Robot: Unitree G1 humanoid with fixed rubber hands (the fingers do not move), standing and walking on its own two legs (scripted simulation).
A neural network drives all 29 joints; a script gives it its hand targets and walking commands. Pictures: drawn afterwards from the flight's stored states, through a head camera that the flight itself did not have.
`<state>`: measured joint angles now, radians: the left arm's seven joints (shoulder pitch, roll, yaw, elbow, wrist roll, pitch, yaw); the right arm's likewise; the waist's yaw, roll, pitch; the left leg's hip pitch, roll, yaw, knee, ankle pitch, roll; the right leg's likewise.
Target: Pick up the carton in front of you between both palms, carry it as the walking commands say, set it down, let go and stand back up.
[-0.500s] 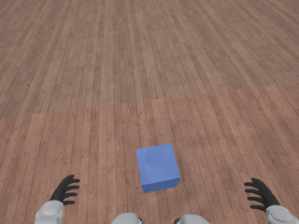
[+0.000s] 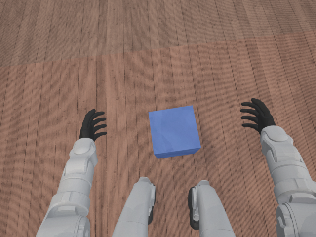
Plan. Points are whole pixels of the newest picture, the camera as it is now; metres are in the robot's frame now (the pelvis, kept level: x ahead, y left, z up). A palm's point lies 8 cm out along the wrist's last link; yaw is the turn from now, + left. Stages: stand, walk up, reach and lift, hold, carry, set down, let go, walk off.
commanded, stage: reach and lift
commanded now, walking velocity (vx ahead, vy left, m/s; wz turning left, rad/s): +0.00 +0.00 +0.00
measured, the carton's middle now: (173, 134) +0.45 +0.01 -0.56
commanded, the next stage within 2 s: none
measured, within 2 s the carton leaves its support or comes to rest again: neither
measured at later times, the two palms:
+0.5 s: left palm (116, 113) +0.43 +0.20 -0.17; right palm (233, 96) +0.50 -0.18 -0.17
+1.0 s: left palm (129, 132) +0.41 +0.20 -0.41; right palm (216, 122) +0.48 -0.18 -0.41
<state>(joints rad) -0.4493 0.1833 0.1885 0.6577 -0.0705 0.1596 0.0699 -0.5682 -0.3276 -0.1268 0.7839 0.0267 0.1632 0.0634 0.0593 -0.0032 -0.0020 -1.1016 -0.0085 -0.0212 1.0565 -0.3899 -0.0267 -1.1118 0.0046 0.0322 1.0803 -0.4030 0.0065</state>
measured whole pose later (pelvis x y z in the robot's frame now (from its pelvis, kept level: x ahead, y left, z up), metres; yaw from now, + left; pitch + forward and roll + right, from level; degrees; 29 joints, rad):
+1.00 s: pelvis -0.06 +0.00 -0.26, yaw +3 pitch +45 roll +3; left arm -1.11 0.18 0.24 0.86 -0.18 0.07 0.17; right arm -1.28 -0.44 -0.05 1.04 0.15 0.09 -0.03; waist 0.06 0.00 0.10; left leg -2.22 -0.06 -0.02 1.93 -0.50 -0.07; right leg -2.24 0.04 0.07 1.97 -0.52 0.03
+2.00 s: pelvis -0.07 +0.00 -0.32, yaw +3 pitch +38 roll +3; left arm -1.36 0.15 0.29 1.11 -0.15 0.05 0.20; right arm -1.51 -0.34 0.01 1.27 0.10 0.08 -0.09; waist 0.04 0.06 0.27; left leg -2.29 -0.08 -0.03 2.15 -0.53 -0.08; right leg -2.30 0.03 0.06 2.20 -0.56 0.02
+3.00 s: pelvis -0.03 +0.00 -0.11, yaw -1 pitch +37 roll +1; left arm -0.71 -0.10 0.44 0.59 0.14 0.32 0.10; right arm -0.78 0.00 -0.31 0.71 -0.15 0.32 -0.05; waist 0.03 0.01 -0.24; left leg -1.64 -0.11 -0.10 1.52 -0.51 -0.07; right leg -1.65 0.11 0.11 1.53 -0.51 0.04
